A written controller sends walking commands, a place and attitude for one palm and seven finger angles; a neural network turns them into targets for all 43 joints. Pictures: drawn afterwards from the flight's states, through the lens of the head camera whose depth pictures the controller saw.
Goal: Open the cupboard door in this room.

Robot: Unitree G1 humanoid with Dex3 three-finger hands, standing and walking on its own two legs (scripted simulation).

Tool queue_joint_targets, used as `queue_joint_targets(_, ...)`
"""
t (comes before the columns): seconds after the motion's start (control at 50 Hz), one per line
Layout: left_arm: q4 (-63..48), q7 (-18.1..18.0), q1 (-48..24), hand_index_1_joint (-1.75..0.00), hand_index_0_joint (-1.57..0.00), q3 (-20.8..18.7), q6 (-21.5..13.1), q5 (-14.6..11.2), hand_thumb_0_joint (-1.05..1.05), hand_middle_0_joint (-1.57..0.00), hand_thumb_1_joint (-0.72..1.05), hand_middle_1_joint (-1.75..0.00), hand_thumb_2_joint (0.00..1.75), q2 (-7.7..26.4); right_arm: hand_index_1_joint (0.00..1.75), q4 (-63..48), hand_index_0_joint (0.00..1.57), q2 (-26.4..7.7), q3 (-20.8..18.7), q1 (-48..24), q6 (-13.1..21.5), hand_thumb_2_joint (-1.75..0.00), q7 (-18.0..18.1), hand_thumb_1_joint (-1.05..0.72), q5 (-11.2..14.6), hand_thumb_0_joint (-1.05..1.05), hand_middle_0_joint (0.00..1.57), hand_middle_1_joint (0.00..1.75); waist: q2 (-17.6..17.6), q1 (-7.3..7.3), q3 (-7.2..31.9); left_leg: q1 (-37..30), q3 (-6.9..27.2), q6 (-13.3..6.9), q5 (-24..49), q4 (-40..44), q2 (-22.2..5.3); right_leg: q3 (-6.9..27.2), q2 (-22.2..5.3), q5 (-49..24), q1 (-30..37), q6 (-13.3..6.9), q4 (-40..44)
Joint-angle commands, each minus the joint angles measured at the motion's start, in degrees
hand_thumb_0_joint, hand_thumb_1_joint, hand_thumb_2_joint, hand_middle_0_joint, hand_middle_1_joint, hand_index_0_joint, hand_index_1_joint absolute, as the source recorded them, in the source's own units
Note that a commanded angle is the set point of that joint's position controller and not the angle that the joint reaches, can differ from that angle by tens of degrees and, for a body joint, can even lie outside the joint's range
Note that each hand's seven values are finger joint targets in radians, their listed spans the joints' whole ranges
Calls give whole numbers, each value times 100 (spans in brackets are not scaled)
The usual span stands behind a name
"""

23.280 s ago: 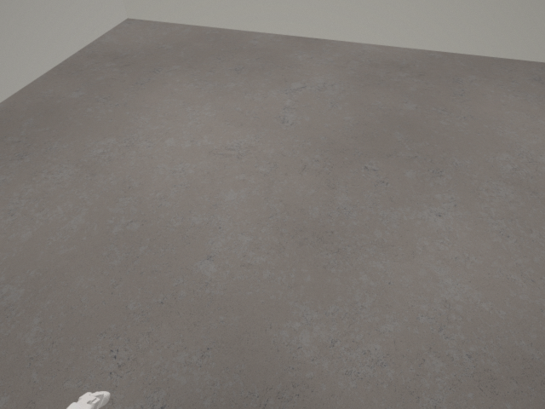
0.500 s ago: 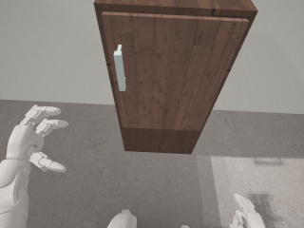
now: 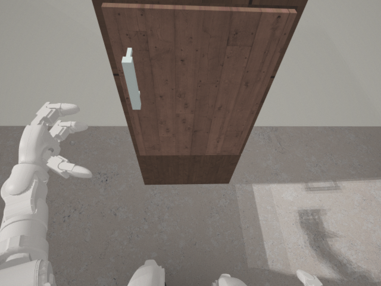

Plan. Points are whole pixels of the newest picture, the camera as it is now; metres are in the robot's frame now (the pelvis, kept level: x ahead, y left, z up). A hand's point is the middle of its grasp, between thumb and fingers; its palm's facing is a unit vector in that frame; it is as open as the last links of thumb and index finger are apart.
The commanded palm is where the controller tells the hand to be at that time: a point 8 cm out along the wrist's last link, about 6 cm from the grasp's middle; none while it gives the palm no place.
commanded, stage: move the hooked fingers beside the handle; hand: left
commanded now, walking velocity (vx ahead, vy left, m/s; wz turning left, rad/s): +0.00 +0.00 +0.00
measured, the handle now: (133, 80) +0.59 +0.16 +0.05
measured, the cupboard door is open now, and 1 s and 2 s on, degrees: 0 0 0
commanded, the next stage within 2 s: slide the fingers in behind the handle in 1.76 s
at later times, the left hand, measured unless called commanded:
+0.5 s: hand (93, 112) +0.47 +0.23 +0.07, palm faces +0.05 -1.00 -0.01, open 14.0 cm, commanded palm +0.45 +0.28 +0.06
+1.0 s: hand (110, 86) +0.55 +0.21 +0.07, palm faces +0.04 -1.00 -0.01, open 14.0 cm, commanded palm +0.53 +0.25 +0.06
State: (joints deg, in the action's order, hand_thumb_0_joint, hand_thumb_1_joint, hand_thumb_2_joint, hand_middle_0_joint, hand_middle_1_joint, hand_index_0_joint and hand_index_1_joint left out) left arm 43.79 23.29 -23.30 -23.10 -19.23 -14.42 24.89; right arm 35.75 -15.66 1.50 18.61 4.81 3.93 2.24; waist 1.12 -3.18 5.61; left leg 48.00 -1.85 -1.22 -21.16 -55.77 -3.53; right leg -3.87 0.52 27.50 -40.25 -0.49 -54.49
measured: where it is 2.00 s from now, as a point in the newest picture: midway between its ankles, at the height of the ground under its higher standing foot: outside the picture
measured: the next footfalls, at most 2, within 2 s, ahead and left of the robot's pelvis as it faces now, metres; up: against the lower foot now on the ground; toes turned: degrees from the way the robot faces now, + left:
none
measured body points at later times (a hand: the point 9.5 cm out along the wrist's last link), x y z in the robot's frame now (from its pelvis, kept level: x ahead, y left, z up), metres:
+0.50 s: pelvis +0.00 +0.00 -0.01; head +0.10 +0.02 +0.42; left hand +0.46 +0.29 +0.07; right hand +0.04 -0.27 -0.12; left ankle +0.06 +0.11 -0.68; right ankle -0.01 -0.12 -0.68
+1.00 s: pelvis +0.01 +0.00 -0.03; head +0.15 +0.03 +0.40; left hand +0.55 +0.26 +0.07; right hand -0.03 -0.26 -0.13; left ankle +0.06 +0.11 -0.68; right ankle -0.01 -0.12 -0.68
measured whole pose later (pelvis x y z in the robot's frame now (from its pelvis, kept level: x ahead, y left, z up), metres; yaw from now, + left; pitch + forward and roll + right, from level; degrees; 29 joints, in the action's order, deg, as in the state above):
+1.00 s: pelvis +0.01 +0.00 -0.03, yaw -3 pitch +24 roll -4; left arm 73.3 15.0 -59.9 -26.8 -19.8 -2.5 37.9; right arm 36.8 -15.8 2.7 23.5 -3.1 1.1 -0.9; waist 1.9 -12.1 5.8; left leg 64.2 -1.0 -1.4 -23.9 -63.8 -5.5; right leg -4.0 2.4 29.1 -55.8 -0.4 -60.7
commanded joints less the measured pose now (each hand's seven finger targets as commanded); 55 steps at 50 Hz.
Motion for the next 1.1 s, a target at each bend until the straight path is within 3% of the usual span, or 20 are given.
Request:
queue_joint_targets(0.0, -962, -53, -2252, -120, -30, -268, -483, -80, 0, -30, -50, -120, 30, 1509, 30, -584, 20, -913, -362, 262, 154, -90, 76, -90, -32, 0, 20, 30, 379, -49, 1912, -1962, 402, -74, 1025, 600, 190, 216, 234, -1320, -74, -72, 779)
queue_joint_targets(0.04, -748, -84, -2701, -120, -30, -190, -535, -13, 0, -30, -50, -120, 30, 1528, 30, -491, 20, -922, -359, 299, 112, -90, 74, -90, -25, 0, 20, 30, 449, -153, 1893, -1942, 426, -67, 922, 586, 173, 217, 221, -1216, -227, -56, 768)
queue_joint_targets(0.12, -420, -142, -2934, -120, -30, -277, -584, 90, 0, -30, -50, -120, 30, 1664, 30, -419, 20, -948, -381, 429, 29, -90, 52, -90, -52, 0, 20, 30, 629, -116, 2185, -2108, 458, -49, 1101, 507, 156, 201, 219, -1273, -347, -80, 677)
queue_joint_targets(0.16, -168, -187, -3181, -120, -30, -105, -569, 174, 0, -30, -50, -120, 30, 1527, 30, -384, 20, -937, -380, 471, -35, -90, 34, -90, -53, 0, 20, 30, 617, -205, 2015, -2093, 498, -38, 1060, 504, 137, 168, 224, -1193, -546, -74, 673)
queue_joint_targets(0.26, 318, -357, -3551, -120, -30, -289, -608, 284, 0, -30, -50, -120, 30, 1786, 30, -353, 20, -971, -369, 585, -189, -90, -6, -90, -88, 0, 20, 30, 333, -237, 2084, -1833, 477, -67, 953, 418, 131, 191, 241, -1158, -519, -44, 628)
queue_joint_targets(0.3, 415, -406, -3800, -120, -30, -441, -668, 351, 0, -30, -50, -120, 30, 2038, 30, -341, 20, -988, -364, 655, -241, -90, -6, -90, -109, 0, 20, 30, 420, -225, 2168, -1728, 459, -76, 1035, 341, 135, 219, 250, -1241, -488, -56, 539)
queue_joint_targets(0.34, 457, -432, -4024, -120, -30, -294, -707, 417, 0, -30, -50, -120, 30, 1917, 30, -342, 20, -964, -360, 676, -287, -90, -34, -90, -116, 0, 20, 30, 577, -292, 2278, -1839, 456, -65, 1075, 302, 126, 216, 252, -1254, -607, -45, 524)
queue_joint_targets(0.4, 706, -451, -4250, -120, -30, -425, -739, 463, 0, -30, -50, -120, 30, 2147, 30, -284, 20, -1001, -360, 794, -365, -90, -38, -90, -131, 0, 20, 30, 445, -372, 2299, -1716, 459, -92, 1127, 199, 106, 252, 279, -1326, -622, -41, 495)
queue_joint_targets(0.46, 847, -431, -4523, -120, -30, -312, -722, 523, 0, -30, -50, -120, 30, 2120, 30, -259, 20, -1001, -352, 848, -421, -90, -57, -90, -137, 0, 20, 30, 715, -421, 2396, -1724, 452, -76, 1121, 142, 104, 260, 275, -1302, -762, -31, 458)
queue_joint_targets(0.52, 1057, -443, -4725, -120, -30, -439, -690, 573, 0, -30, -50, -120, 30, 2364, 30, -221, 20, -1054, -347, 973, -482, -90, -49, -90, -150, 0, 20, 30, 537, -486, 2424, -1638, 498, -88, 1153, 94, 78, 245, 297, -1301, -814, -33, 425)
queue_joint_targets(0.54, 1105, -437, -4844, -120, -30, -275, -660, 574, 0, -30, -50, -120, 30, 2185, 30, -217, 20, -1025, -337, 955, -486, -90, -57, -90, -154, 0, 20, 30, 646, -549, 2418, -1591, 464, -99, 1112, 55, 94, 277, 294, -1303, -850, -13, 445)
queue_joint_targets(0.6, 1164, -483, -5253, -120, -30, -261, -636, 639, 0, -30, -50, -120, 30, 2246, 30, -147, 20, -1042, -336, 1102, -513, -90, -60, -90, -187, 0, 20, 30, 698, -663, 2494, -1647, 519, -110, 1228, -39, 66, 246, 313, -1312, -1053, -26, 370)
queue_joint_targets(0.62, 1307, -503, -5189, -120, -30, -393, -615, 678, 0, -30, -50, -120, 30, 2421, 30, -131, 20, -1074, -340, 1136, -532, -90, -61, -90, -192, 0, 20, 30, 775, -605, 2547, -1676, 526, -85, 1260, -39, 57, 240, 308, -1302, -1078, -31, 369)
queue_joint_targets(0.76, 1393, -661, -5620, -120, -30, -407, -559, 879, 0, -30, -50, -120, 30, 2599, 30, -112, 20, -1089, -316, 1356, -639, -90, -127, -90, -268, 0, 20, 30, 1032, -695, 2880, -1796, 582, -73, 1597, -167, 23, 194, 337, -1464, -1218, -40, 248)
queue_joint_targets(0.78, 1516, -685, -5673, -120, -30, -332, -514, 897, 0, -30, -50, -120, 30, 2490, 30, -105, 20, -1078, -307, 1373, -652, -90, -148, -90, -274, 0, 20, 30, 999, -746, 2736, -1743, 588, -73, 1550, -167, 21, 175, 346, -1408, -1301, -36, 278)
queue_joint_targets(0.88, 1710, -810, -6106, -120, -30, -488, -436, 1030, 0, -30, -50, -120, 30, 2874, 30, -84, 20, -1125, -272, 1532, -725, -90, -166, -90, -314, 0, 20, 30, 897, -887, 2741, -1489, 589, -107, 1598, -285, 3, 199, 365, -1520, -1275, -11, 238)
queue_joint_targets(0.94, 1709, -873, -6408, -120, -30, -446, -456, 1102, 0, -30, -50, -120, 30, 2866, 30, -61, 20, -1130, -266, 1601, -746, -90, -194, -90, -359, 0, 20, 30, 1115, -966, 2877, -1653, 635, -94, 1687, -349, -18, 174, 374, -1479, -1495, -19, 203)
queue_joint_targets(0.98, 1858, -870, -5967, -120, -30, -672, -411, 1123, 0, -30, -50, -120, 30, 3113, 30, -134, 20, -1155, -263, 1664, -784, -90, -209, -90, -362, 0, 20, 30, 979, -823, 3008, -1521, 593, -94, 1819, -349, -5, 178, 385, -1653, -1229, -29, 162)
queue_joint_targets(1.04, 1753, -811, -5671, -120, -30, -554, -369, 1111, 0, -30, -50, -120, 30, 2854, 30, -187, 20, -1115, -278, 1675, -846, -90, -262, -90, -366, 0, 20, 30, 1139, -760, 3095, -1728, 557, -76, 2064, -348, -7, 151, 397, -1847, -1254, -25, 161)
queue_joint_targets(1.08, 1579, -781, -5593, -120, -30, -780, -365, 1077, 0, -30, -50, -120, 30, 3153, 30, -223, 20, -1142, -294, 1693, -894, -90, -253, -90, -353, 0, 20, 30, 943, -712, 3189, -1576, 521, -98, 2111, -337, -5, 182, 409, -2063, -926, -10, 154)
